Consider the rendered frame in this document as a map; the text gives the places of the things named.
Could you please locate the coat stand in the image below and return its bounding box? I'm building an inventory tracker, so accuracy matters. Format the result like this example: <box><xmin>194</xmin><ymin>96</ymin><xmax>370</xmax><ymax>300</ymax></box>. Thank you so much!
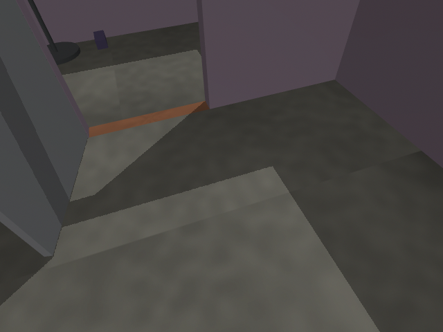
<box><xmin>28</xmin><ymin>0</ymin><xmax>80</xmax><ymax>65</ymax></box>

